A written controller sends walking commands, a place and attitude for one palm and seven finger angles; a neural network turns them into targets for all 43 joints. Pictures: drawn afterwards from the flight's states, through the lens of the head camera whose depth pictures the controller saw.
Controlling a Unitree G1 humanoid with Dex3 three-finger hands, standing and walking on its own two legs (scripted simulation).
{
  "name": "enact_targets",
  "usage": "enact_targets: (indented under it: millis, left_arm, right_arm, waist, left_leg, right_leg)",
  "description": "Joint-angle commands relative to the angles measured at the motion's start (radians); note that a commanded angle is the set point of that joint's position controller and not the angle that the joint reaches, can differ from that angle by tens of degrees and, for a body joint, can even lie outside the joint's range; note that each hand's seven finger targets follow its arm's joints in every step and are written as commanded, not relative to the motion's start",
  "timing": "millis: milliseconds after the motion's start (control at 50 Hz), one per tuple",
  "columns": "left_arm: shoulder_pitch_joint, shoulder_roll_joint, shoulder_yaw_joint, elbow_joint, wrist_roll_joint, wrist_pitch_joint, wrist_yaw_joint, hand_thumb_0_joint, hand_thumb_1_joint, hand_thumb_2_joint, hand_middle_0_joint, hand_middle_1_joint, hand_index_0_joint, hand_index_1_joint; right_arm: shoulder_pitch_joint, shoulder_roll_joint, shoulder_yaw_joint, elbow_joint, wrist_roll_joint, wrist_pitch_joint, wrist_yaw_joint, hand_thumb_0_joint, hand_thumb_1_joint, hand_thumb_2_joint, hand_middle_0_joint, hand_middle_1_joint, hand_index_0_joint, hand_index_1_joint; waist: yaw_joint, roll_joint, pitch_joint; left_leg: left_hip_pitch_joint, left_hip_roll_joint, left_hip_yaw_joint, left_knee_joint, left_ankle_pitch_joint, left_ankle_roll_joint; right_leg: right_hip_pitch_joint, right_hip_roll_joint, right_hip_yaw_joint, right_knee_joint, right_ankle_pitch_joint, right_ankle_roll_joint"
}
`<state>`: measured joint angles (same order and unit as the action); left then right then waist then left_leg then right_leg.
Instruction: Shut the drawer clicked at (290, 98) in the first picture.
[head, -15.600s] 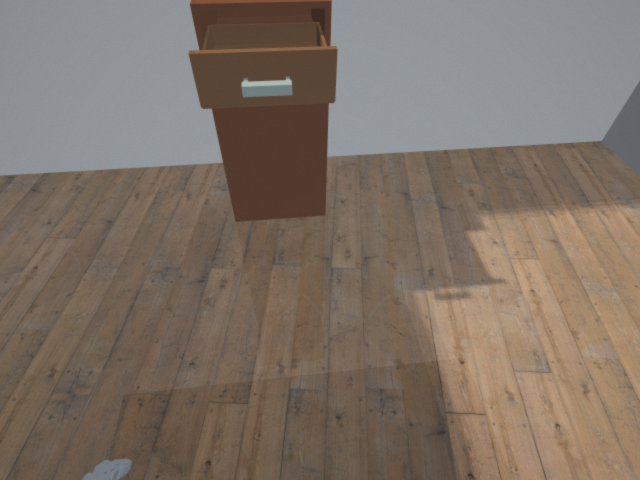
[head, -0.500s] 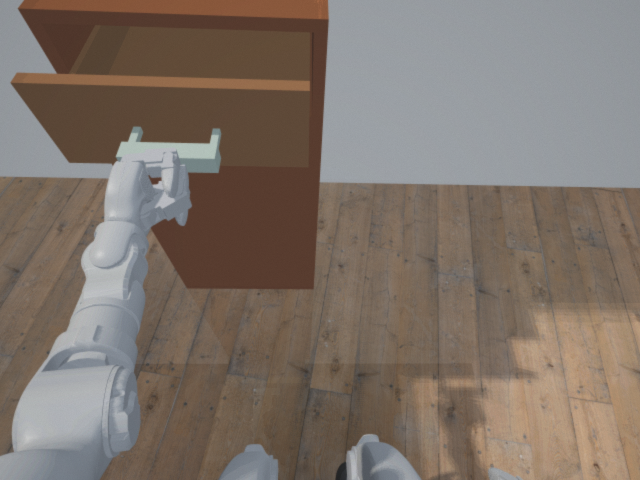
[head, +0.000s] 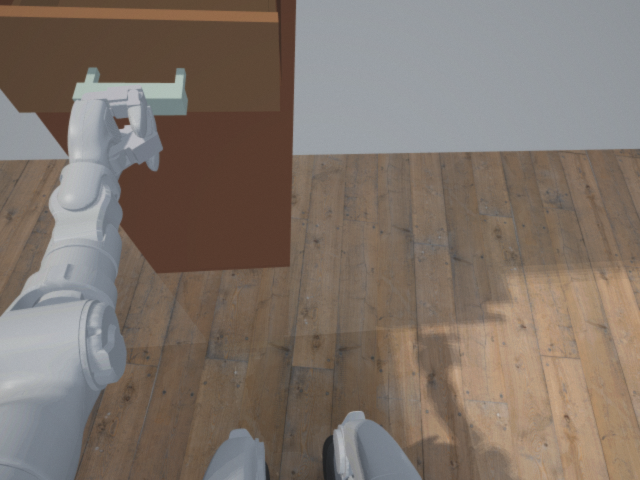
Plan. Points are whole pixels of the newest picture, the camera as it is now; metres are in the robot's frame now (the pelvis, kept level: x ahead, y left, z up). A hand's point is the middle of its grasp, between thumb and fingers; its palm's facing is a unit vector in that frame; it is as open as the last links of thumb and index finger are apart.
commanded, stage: push the drawer shut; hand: left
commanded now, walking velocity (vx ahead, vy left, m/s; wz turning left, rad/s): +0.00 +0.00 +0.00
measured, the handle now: (135, 87) +0.59 +0.18 +0.09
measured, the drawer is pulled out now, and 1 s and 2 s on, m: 0.06 0.00 0.00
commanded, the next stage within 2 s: pull the fist back off the drawer in 0.70 s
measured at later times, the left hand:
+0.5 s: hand (156, 97) +0.58 +0.16 +0.09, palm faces -0.02 -1.00 -0.03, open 3.1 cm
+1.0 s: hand (149, 94) +0.58 +0.17 +0.09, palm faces -0.01 -1.00 -0.04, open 3.2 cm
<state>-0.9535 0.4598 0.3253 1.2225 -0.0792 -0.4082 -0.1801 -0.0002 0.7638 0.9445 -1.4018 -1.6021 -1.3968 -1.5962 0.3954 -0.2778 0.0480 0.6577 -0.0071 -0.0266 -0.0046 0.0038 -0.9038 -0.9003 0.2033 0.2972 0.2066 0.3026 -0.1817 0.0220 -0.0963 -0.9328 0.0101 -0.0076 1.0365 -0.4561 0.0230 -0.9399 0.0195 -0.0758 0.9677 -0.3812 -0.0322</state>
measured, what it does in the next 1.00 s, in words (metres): stands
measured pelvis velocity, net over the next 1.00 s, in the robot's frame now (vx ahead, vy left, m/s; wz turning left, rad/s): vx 0.00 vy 0.01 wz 0.00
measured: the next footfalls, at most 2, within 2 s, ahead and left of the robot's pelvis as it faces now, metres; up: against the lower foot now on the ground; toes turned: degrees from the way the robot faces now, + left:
none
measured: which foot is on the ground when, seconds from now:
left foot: down 0.00-1.00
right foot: down 0.00-1.00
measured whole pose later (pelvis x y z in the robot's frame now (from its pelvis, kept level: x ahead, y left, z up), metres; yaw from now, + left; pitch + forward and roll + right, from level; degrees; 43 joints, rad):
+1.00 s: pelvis +0.00 +0.01 -0.01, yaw +0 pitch +26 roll -5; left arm -1.26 0.64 0.32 1.40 0.02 -0.32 -0.14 0.03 0.63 0.93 -1.40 -1.60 -1.40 -1.60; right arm 0.46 -0.28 0.08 0.64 -0.06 0.01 0.02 0.00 -0.90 -0.90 0.20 0.30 0.21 0.30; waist -0.29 0.04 -0.09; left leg -1.10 0.01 -0.04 1.11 -0.46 0.03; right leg -1.07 0.02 -0.11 0.98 -0.37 -0.02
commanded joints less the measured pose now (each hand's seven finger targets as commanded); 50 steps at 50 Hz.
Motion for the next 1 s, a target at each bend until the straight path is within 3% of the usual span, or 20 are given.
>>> enact_targets:
  millis: [0, 20, 60, 100, 140, 260, 320, 380, 480, 500, 560, 580, 640, 700, 720, 780, 800, 840, 920, 980]
  left_arm:
    - [-0.607, 0.247, 0.032, -0.229, 0.001, -0.065, 0.027, 0.000, 0.900, 0.900, -1.400, -1.600, -1.400, -1.600]
    - [-0.631, 0.220, 0.014, -0.235, -0.005, -0.063, 0.027, 0.000, 0.900, 0.900, -1.400, -1.600, -1.400, -1.600]
    - [-0.639, 0.270, 0.048, -0.206, 0.002, -0.056, 0.032, 0.000, 0.900, 0.900, -1.400, -1.600, -1.400, -1.600]
    - [-0.670, 0.252, 0.031, -0.203, 0.010, -0.052, 0.037, 0.000, 0.900, 0.900, -1.400, -1.600, -1.400, -1.600]
    - [-0.673, 0.290, 0.058, -0.184, 0.016, -0.048, 0.043, 0.000, 0.900, 0.900, -1.400, -1.600, -1.400, -1.600]
    - [-0.716, 0.306, 0.061, -0.159, 0.036, -0.039, 0.050, 0.000, 0.900, 0.900, -1.400, -1.600, -1.400, -1.600]
    - [-0.751, 0.319, 0.057, -0.145, 0.048, -0.030, 0.051, 0.000, 0.900, 0.900, -1.400, -1.600, -1.400, -1.600]
    - [-0.784, 0.342, 0.073, -0.153, 0.052, -0.029, 0.056, 0.000, 0.900, 0.900, -1.400, -1.600, -1.400, -1.600]
    - [-0.800, 0.321, 0.063, -0.141, 0.061, -0.023, 0.059, 0.000, 0.900, 0.900, -1.400, -1.600, -1.400, -1.600]
    - [-0.824, 0.310, 0.045, -0.144, 0.065, -0.022, 0.057, 0.000, 0.900, 0.900, -1.400, -1.600, -1.400, -1.600]
    - [-0.865, 0.317, 0.044, -0.130, 0.069, -0.013, 0.070, 0.000, 0.900, 0.900, -1.400, -1.600, -1.400, -1.600]
    - [-0.887, 0.298, 0.030, -0.139, 0.068, -0.014, 0.073, 0.000, 0.900, 0.900, -1.400, -1.600, -1.400, -1.600]
    - [-0.893, 0.328, 0.038, -0.082, 0.075, -0.002, 0.082, 0.000, 0.900, 0.900, -1.400, -1.600, -1.400, -1.600]
    - [-0.937, 0.346, 0.027, -0.098, 0.080, -0.005, 0.083, 0.000, 0.900, 0.900, -1.400, -1.600, -1.400, -1.600]
    - [-0.955, 0.325, 0.004, -0.112, 0.078, -0.007, 0.080, 0.000, 0.900, 0.900, -1.400, -1.600, -1.400, -1.600]
    - [-0.965, 0.326, 0.003, -0.105, 0.070, -0.005, 0.075, 0.000, 0.900, 0.900, -1.400, -1.600, -1.400, -1.600]
    - [-0.964, 0.357, 0.022, -0.099, 0.074, -0.002, 0.073, 0.000, 0.900, 0.900, -1.400, -1.600, -1.400, -1.600]
    - [-0.960, 0.356, 0.022, -0.095, 0.072, 0.003, 0.069, 0.000, 0.900, 0.900, -1.400, -1.600, -1.400, -1.600]
    - [-0.943, 0.328, 0.015, -0.104, 0.071, 0.006, 0.062, 0.000, 0.900, 0.900, -1.400, -1.600, -1.400, -1.600]
    - [-0.905, 0.315, 0.021, -0.093, 0.064, 0.015, 0.062, 0.000, 0.900, 0.900, -1.400, -1.600, -1.400, -1.600]
  right_arm:
    - [0.169, -0.173, -0.060, -0.056, -0.008, -0.005, -0.007, 0.000, -0.900, -0.900, 0.200, 0.300, 0.200, 0.300]
    - [0.169, -0.172, -0.061, -0.054, -0.010, -0.004, -0.005, 0.000, -0.900, -0.900, 0.200, 0.300, 0.200, 0.300]
    - [0.181, -0.179, -0.058, -0.052, -0.013, 0.001, -0.005, 0.000, -0.900, -0.900, 0.200, 0.300, 0.200, 0.300]
    - [0.190, -0.181, -0.059, -0.049, -0.016, 0.005, -0.004, 0.000, -0.900, -0.900, 0.200, 0.300, 0.200, 0.300]
    - [0.203, -0.184, -0.059, -0.048, -0.019, 0.010, -0.005, 0.000, -0.900, -0.900, 0.200, 0.300, 0.200, 0.300]
    - [0.232, -0.186, -0.055, -0.043, -0.030, 0.026, 0.004, 0.000, -0.900, -0.900, 0.200, 0.300, 0.200, 0.300]
    - [0.245, -0.190, -0.054, -0.041, -0.032, 0.036, 0.004, 0.000, -0.900, -0.900, 0.200, 0.300, 0.200, 0.300]
    - [0.261, -0.193, -0.052, -0.038, -0.039, 0.040, 0.005, 0.000, -0.900, -0.900, 0.200, 0.300, 0.200, 0.300]
    - [0.282, -0.192, -0.053, -0.032, -0.049, 0.055, 0.013, 0.000, -0.900, -0.900, 0.200, 0.300, 0.200, 0.300]
    - [0.283, -0.194, -0.053, -0.029, -0.047, 0.059, 0.013, 0.000, -0.900, -0.900, 0.200, 0.300, 0.200, 0.300]
    - [0.290, -0.194, -0.051, -0.023, -0.048, 0.062, 0.012, 0.000, -0.900, -0.900, 0.200, 0.300, 0.200, 0.300]
    - [0.292, -0.191, -0.050, -0.022, -0.050, 0.060, 0.012, 0.000, -0.900, -0.900, 0.200, 0.300, 0.200, 0.300]
    - [0.293, -0.200, -0.043, -0.015, -0.049, 0.058, 0.007, 0.000, -0.900, -0.900, 0.200, 0.300, 0.200, 0.300]
    - [0.291, -0.203, -0.039, -0.020, -0.047, 0.048, 0.002, 0.000, -0.900, -0.900, 0.200, 0.300, 0.200, 0.300]
    - [0.288, -0.202, -0.038, -0.020, -0.045, 0.044, 0.000, 0.000, -0.900, -0.900, 0.200, 0.300, 0.200, 0.300]
    - [0.293, -0.204, -0.035, -0.015, -0.048, 0.034, -0.002, 0.000, -0.900, -0.900, 0.200, 0.300, 0.200, 0.300]
    - [0.296, -0.209, -0.033, -0.015, -0.048, 0.034, -0.002, 0.000, -0.900, -0.900, 0.200, 0.300, 0.200, 0.300]
    - [0.292, -0.207, -0.031, -0.020, -0.048, 0.032, -0.001, 0.000, -0.900, -0.900, 0.200, 0.300, 0.200, 0.300]
    - [0.290, -0.206, -0.034, -0.026, -0.052, 0.033, 0.010, 0.000, -0.900, -0.900, 0.200, 0.300, 0.200, 0.300]
    - [0.288, -0.209, -0.033, -0.031, -0.053, 0.034, 0.015, 0.000, -0.900, -0.900, 0.200, 0.300, 0.200, 0.300]
  waist:
    - [-0.058, 0.133, -0.471]
    - [-0.074, 0.130, -0.465]
    - [-0.074, 0.114, -0.439]
    - [-0.093, 0.116, -0.446]
    - [-0.090, 0.114, -0.455]
    - [-0.099, 0.165, -0.478]
    - [-0.121, 0.160, -0.476]
    - [-0.125, 0.177, -0.500]
    - [-0.130, 0.220, -0.527]
    - [-0.146, 0.206, -0.520]
    - [-0.161, 0.188, -0.487]
    - [-0.166, 0.229, -0.483]
    - [-0.184, 0.182, -0.431]
    - [-0.194, 0.219, -0.447]
    - [-0.202, 0.244, -0.464]
    - [-0.207, 0.271, -0.481]
    - [-0.201, 0.249, -0.492]
    - [-0.198, 0.251, -0.496]
    - [-0.178, 0.289, -0.515]
    - [-0.175, 0.261, -0.493]
  left_leg:
    - [0.275, -0.005, -0.056, -0.136, 0.193, 0.013]
    - [0.278, -0.003, -0.054, -0.130, 0.192, 0.016]
    - [0.244, -0.001, -0.055, -0.129, 0.182, 0.016]
    - [0.258, 0.001, -0.061, -0.125, 0.195, 0.017]
    - [0.250, 0.002, -0.063, -0.120, 0.206, 0.017]
    - [0.270, 0.005, -0.068, -0.103, 0.265, 0.014]
    - [0.273, 0.009, -0.073, -0.097, 0.275, 0.015]
    - [0.293, 0.011, -0.081, -0.090, 0.310, 0.015]
    - [0.357, 0.019, -0.096, -0.078, 0.389, 0.005]
    - [0.360, 0.023, -0.100, -0.076, 0.392, 0.004]
    - [0.315, 0.020, -0.098, -0.081, 0.329, 0.010]
    - [0.331, 0.018, -0.098, -0.080, 0.337, 0.010]
    - [0.272, 0.020, -0.104, -0.084, 0.256, 0.013]
    - [0.264, 0.018, -0.100, -0.085, 0.216, 0.016]
    - [0.283, 0.018, -0.104, -0.085, 0.218, 0.015]
    - [0.301, 0.021, -0.111, -0.079, 0.229, 0.014]
    - [0.289, 0.021, -0.112, -0.076, 0.220, 0.014]
    - [0.279, 0.019, -0.112, -0.078, 0.208, 0.014]
    - [0.321, 0.019, -0.125, -0.081, 0.225, 0.005]
    - [0.304, 0.017, -0.121, -0.085, 0.205, 0.011]
  right_leg:
    - [0.191, 0.020, 0.068, -0.128, 0.110, 0.010]
    - [0.177, 0.021, 0.068, -0.133, 0.109, 0.014]
    - [0.182, 0.023, 0.068, -0.134, 0.099, 0.014]
    - [0.159, 0.023, 0.063, -0.131, 0.107, 0.015]
    - [0.166, 0.024, 0.062, -0.130, 0.112, 0.014]
    - [0.144, 0.027, 0.057, -0.119, 0.146, 0.011]
    - [0.121, 0.027, 0.052, -0.119, 0.148, 0.014]
    - [0.119, 0.029, 0.047, -0.110, 0.170, 0.012]
    - [0.077, 0.033, 0.035, -0.102, 0.201, 0.008]
    - [0.062, 0.034, 0.034, -0.104, 0.200, 0.012]
    - [0.064, 0.035, 0.037, -0.115, 0.164, 0.015]
    - [0.044, 0.036, 0.037, -0.115, 0.168, 0.011]
    - [0.020, 0.036, 0.034, -0.119, 0.112, 0.013]
    - [0.013, 0.035, 0.040, -0.121, 0.087, 0.012]
    - [0.002, 0.033, 0.039, -0.119, 0.088, 0.011]
    - [-0.018, 0.035, 0.034, -0.112, 0.091, 0.009]
    - [-0.003, 0.035, 0.036, -0.112, 0.084, 0.010]
    - [0.008, 0.034, 0.034, -0.111, 0.079, 0.009]
    - [-0.009, 0.033, 0.026, -0.103, 0.086, 0.004]
    - [-0.003, 0.033, 0.026, -0.108, 0.079, 0.005]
